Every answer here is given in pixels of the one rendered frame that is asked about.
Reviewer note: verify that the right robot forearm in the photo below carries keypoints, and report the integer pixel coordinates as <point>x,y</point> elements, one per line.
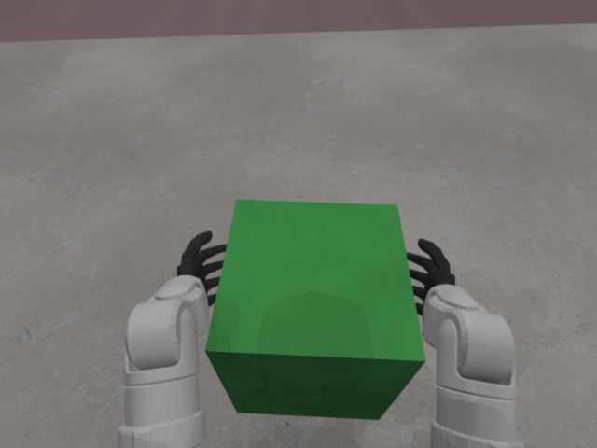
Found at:
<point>476,372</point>

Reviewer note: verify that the robot right hand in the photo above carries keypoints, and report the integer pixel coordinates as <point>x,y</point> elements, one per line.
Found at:
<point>438,268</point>

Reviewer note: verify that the carton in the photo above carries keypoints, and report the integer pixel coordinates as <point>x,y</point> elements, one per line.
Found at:
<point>315,313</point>

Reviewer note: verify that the left robot forearm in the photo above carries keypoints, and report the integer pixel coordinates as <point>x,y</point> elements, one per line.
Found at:
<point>161,362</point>

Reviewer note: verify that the robot left hand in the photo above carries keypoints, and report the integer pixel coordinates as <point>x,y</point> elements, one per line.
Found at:
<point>192,261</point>

